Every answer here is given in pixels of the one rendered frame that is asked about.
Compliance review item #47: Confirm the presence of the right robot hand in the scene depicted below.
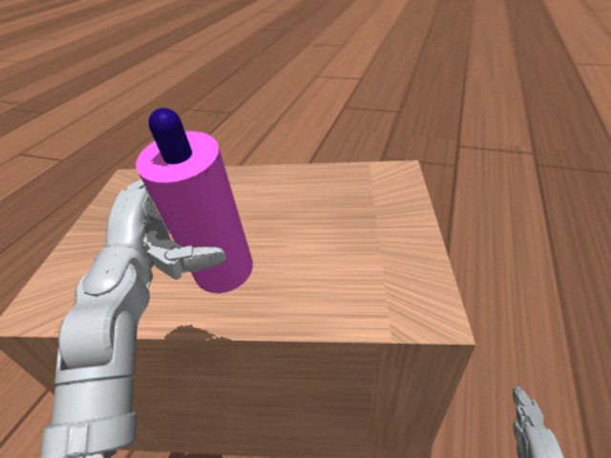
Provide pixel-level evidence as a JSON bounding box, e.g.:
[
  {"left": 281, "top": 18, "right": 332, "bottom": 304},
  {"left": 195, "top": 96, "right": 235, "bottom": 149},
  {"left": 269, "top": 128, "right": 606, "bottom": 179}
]
[{"left": 513, "top": 386, "right": 564, "bottom": 458}]

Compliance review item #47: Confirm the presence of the left robot arm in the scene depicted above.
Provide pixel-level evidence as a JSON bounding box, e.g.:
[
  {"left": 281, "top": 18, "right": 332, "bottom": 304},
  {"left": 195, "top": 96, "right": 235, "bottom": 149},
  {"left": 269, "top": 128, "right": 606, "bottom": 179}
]
[{"left": 40, "top": 246, "right": 153, "bottom": 458}]

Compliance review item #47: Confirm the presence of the bottle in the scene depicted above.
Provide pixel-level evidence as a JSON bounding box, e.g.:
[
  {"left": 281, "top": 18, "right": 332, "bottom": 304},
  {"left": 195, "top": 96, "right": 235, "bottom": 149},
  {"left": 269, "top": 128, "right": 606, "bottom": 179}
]
[{"left": 136, "top": 108, "right": 253, "bottom": 294}]

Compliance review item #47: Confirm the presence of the left robot hand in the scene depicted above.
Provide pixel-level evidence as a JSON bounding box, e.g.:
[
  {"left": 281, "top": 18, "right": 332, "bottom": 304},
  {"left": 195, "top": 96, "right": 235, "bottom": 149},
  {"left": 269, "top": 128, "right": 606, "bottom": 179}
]
[{"left": 105, "top": 179, "right": 226, "bottom": 280}]

